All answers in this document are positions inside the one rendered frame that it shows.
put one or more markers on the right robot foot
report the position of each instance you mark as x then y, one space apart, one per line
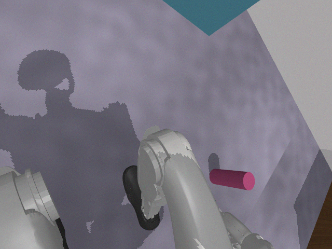
133 192

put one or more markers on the right robot arm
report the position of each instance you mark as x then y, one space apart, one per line
255 241

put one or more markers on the left robot foot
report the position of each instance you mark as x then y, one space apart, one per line
62 231

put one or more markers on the right robot hand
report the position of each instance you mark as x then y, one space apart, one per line
236 229

